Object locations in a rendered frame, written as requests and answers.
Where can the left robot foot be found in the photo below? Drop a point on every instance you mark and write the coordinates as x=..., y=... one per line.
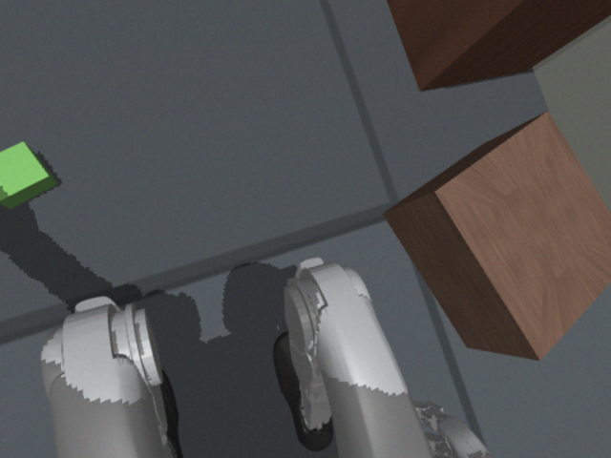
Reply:
x=172, y=416

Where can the right robot foot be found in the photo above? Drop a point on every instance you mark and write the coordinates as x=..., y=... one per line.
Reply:
x=314, y=439

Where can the right robot hand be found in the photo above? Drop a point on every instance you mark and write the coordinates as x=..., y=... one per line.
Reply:
x=455, y=439

